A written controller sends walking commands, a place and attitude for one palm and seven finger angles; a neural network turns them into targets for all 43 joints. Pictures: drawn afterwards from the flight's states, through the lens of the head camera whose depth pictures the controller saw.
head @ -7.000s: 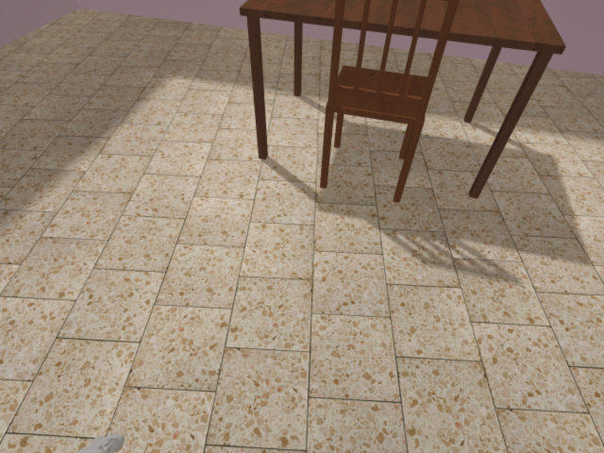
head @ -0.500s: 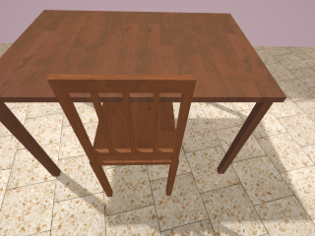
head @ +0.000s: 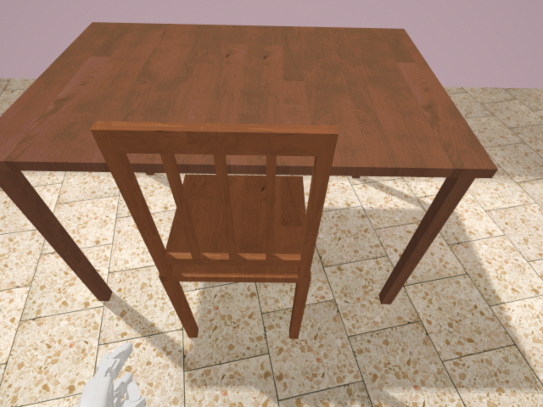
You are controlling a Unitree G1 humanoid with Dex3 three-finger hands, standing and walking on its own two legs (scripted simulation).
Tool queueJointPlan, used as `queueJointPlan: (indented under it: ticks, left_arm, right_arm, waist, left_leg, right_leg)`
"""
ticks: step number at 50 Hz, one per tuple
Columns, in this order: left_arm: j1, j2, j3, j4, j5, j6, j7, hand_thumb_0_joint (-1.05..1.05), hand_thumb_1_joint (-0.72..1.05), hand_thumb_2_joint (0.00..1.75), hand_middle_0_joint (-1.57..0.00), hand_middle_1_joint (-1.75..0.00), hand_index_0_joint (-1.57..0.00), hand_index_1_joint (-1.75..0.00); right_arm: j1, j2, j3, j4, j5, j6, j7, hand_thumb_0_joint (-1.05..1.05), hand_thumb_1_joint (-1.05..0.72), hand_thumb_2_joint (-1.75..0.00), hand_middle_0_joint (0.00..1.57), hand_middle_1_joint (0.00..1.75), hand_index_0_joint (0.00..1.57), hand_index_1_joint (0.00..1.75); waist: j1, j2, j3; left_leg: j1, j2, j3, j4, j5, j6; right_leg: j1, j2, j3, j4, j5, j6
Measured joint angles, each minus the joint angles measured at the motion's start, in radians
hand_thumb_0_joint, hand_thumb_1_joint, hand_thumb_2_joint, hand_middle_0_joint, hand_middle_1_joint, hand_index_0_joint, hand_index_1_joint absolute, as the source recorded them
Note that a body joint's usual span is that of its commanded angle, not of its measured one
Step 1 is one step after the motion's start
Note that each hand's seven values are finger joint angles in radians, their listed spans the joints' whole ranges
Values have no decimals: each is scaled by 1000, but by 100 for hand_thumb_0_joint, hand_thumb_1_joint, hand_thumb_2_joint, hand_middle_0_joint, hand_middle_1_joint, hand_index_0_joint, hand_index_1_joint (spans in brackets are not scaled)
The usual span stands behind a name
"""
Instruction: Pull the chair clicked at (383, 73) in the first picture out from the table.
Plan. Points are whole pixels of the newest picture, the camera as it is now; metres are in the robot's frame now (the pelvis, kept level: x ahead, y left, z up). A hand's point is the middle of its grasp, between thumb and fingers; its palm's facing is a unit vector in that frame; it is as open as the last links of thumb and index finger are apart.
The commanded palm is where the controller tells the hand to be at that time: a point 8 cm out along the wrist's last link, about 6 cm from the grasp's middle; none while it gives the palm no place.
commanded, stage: raise the hand toward the chair's back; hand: left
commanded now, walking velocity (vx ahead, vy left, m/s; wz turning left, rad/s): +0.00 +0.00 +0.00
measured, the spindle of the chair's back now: (227, 213) +0.49 +0.13 -0.05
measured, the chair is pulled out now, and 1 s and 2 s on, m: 0.00 0.00 0.00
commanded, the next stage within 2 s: aim the fingers beside a spindle in 1.96 s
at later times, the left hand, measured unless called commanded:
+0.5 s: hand (161, 390) +0.15 +0.16 -0.02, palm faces +0.07 -0.99 -0.09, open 11.1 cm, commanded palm +0.14 +0.22 -0.05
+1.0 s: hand (161, 363) +0.19 +0.18 -0.05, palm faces +0.01 -1.00 -0.02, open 15.3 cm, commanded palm +0.17 +0.24 -0.04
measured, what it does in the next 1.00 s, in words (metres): lowers itself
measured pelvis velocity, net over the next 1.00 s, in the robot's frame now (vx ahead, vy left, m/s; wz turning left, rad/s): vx -0.04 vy -0.01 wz -0.02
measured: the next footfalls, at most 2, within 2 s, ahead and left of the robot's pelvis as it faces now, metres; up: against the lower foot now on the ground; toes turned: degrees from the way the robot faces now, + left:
none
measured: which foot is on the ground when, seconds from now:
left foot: down 0.00-1.00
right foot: down 0.00-1.00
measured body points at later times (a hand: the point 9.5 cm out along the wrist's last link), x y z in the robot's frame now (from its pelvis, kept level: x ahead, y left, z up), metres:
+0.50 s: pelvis -0.05 -0.04 -0.11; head +0.01 -0.03 +0.34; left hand +0.14 +0.21 -0.02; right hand +0.17 -0.26 -0.18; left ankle +0.04 +0.11 -0.73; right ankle -0.04 -0.12 -0.73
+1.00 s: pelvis -0.04 -0.01 -0.09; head +0.04 +0.00 +0.35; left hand +0.19 +0.23 -0.05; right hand +0.14 -0.27 -0.17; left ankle +0.04 +0.11 -0.73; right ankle -0.04 -0.12 -0.73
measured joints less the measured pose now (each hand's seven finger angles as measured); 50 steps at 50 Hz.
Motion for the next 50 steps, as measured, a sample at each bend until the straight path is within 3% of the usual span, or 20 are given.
queueJointPlan:
  ticks: [2, 4, 7, 9, 12, 14, 16, 20, 23, 26, 29, 31, 33, 35, 38, 42, 46, 50]
  left_arm:
    - [-62, -6, 15, -95, -16, -74, -17, 2, 89, 88, -20, -29, -19, -29]
    - [-135, -15, 45, -111, -30, -200, -64, 2, 85, 86, -19, -29, -19, -29]
    - [-208, -25, 91, -83, -83, -400, -214, 1, 79, 84, -18, -28, -18, -28]
    - [-214, -29, 111, -55, -115, -490, -336, 0, 74, 82, -18, -27, -18, -27]
    - [-163, -33, 130, -8, -131, -486, -432, 0, 67, 79, -18, -26, -18, -26]
    - [-98, -34, 139, -3, -133, -442, -431, 0, 62, 77, -18, -26, -18, -26]
    - [-23, -32, 149, -39, -125, -433, -392, 0, 57, 76, -17, -25, -17, -25]
    - [67, -9, 156, -209, -124, -543, -314, 1, 47, 72, -16, -23, -16, -23]
    - [21, 6, 142, -296, -155, -627, -343, 1, 40, 69, -15, -22, -15, -22]
    - [-86, 23, 122, -284, -170, -587, -419, 1, 33, 66, -14, -21, -14, -21]
    - [-180, 38, 111, -203, -174, -405, -473, 0, 26, 63, -13, -20, -13, -20]
    - [-198, 35, 121, -167, -178, -289, -463, 0, 21, 61, -13, -19, -13, -19]
    - [-171, 18, 147, -172, -181, -234, -414, 0, 17, 59, -13, -19, -13, -19]
    - [-123, -4, 172, -208, -179, -253, -352, 0, 12, 57, -13, -18, -13, -18]
    - [-63, -16, 194, -258, -157, -359, -294, 0, 6, 54, -12, -17, -12, -17]
    - [-51, 0, 187, -247, -144, -484, -311, 0, -4, 50, -11, -15, -11, -15]
    - [-81, 11, 146, -198, -157, -467, -377, 0, -13, 46, -10, -14, -9, -14]
    - [-85, 14, 129, -224, -156, -421, -369, -1, -23, 42, -9, -12, -9, -12]
  right_arm:
    - [-20, -27, -5, -59, -7, -29, -4, 2, -91, -90, 20, 29, 21, 30]
    - [-57, -43, -13, -108, -24, -43, 2, 2, -91, -90, 20, 29, 21, 30]
    - [-117, -39, -33, -172, -36, -47, 26, 1, -91, -90, 20, 29, 21, 30]
    - [-141, -40, -43, -224, -33, -42, 41, 1, -90, -90, 20, 29, 21, 30]
    - [-157, -52, -61, -299, -20, -18, 45, 1, -90, -90, 20, 29, 21, 30]
    - [-158, -63, -70, -338, -19, -5, 39, 2, -90, -90, 20, 29, 21, 30]
    - [-156, -66, -78, -359, -27, -8, 29, 2, -90, -90, 20, 29, 21, 30]
    - [-150, -60, -72, -340, -48, -35, 2, 2, -90, -90, 20, 29, 20, 30]
    - [-158, -50, -42, -294, -46, -56, -10, 2, -90, -90, 20, 29, 20, 30]
    - [-161, -25, -6, -265, -31, -49, -21, 2, -90, -90, 20, 29, 21, 30]
    - [-141, 3, 17, -266, -12, -13, -31, 2, -90, -90, 20, 29, 21, 30]
    - [-118, 17, 20, -270, -9, 9, -33, 2, -90, -90, 21, 30, 21, 30]
    - [-89, 26, 8, -272, -12, 21, -30, 2, -90, -90, 21, 30, 21, 30]
    - [-60, 29, -12, -266, -17, 23, -24, 2, -90, -90, 21, 30, 21, 30]
    - [-33, 13, -39, -250, -29, 20, -12, 2, -90, -90, 21, 30, 21, 30]
    - [-44, -32, -51, -234, -32, 10, -3, 2, -90, -90, 20, 30, 21, 30]
    - [-79, -62, -54, -250, -21, -4, -15, 2, -90, -90, 20, 29, 21, 30]
    - [-104, -51, -53, -275, -20, -16, -25, 2, -90, -90, 20, 29, 21, 30]
  waist:
    - [-25, 35, -30]
    - [-41, 50, -82]
    - [-36, 22, -137]
    - [-29, -4, -147]
    - [-17, -27, -146]
    - [-6, -30, -147]
    - [10, -26, -148]
    - [44, 0, -154]
    - [55, 38, -152]
    - [44, 68, -152]
    - [18, 82, -143]
    - [-1, 82, -138]
    - [-14, 76, -143]
    - [-18, 65, -151]
    - [-11, 52, -164]
    - [-9, 55, -168]
    - [-10, 60, -153]
    - [-13, 49, -146]
  left_leg:
    - [-64, 6, -22, 59, -13, -1]
    - [-166, 17, -27, 138, -33, -7]
    - [-326, 42, -15, 272, -74, -21]
    - [-409, 55, -20, 353, -94, -31]
    - [-503, 66, -36, 464, -138, -43]
    - [-556, 70, -52, 521, -159, -47]
    - [-604, 77, -69, 575, -179, -50]
    - [-690, 84, -113, 667, -210, -58]
    - [-736, 84, -137, 715, -221, -57]
    - [-763, 84, -138, 731, -222, -51]
    - [-752, 84, -120, 708, -213, -46]
    - [-727, 86, -101, 676, -205, -47]
    - [-699, 90, -81, 642, -200, -48]
    - [-673, 92, -65, 611, -198, -45]
    - [-657, 89, -57, 590, -197, -40]
    - [-689, 80, -67, 616, -205, -31]
    - [-718, 76, -73, 644, -211, -21]
    - [-708, 75, -67, 635, -210, -13]
  right_leg:
    - [-45, 6, -21, 37, -9, 4]
    - [-147, 13, -23, 118, -31, -5]
    - [-324, 29, -4, 274, -80, -20]
    - [-412, 40, -1, 367, -113, -33]
    - [-498, 49, -13, 474, -157, -48]
    - [-541, 53, -26, 525, -181, -55]
    - [-579, 60, -40, 568, -201, -62]
    - [-637, 72, -79, 634, -231, -75]
    - [-667, 75, -100, 667, -243, -78]
    - [-693, 76, -100, 683, -243, -75]
    - [-695, 73, -83, 670, -232, -69]
    - [-681, 72, -65, 645, -222, -63]
    - [-664, 73, -46, 615, -211, -56]
    - [-645, 74, -30, 586, -201, -50]
    - [-629, 71, -24, 560, -196, -45]
    - [-648, 63, -34, 574, -204, -38]
    - [-668, 60, -39, 591, -208, -29]
    - [-657, 58, -34, 576, -200, -22]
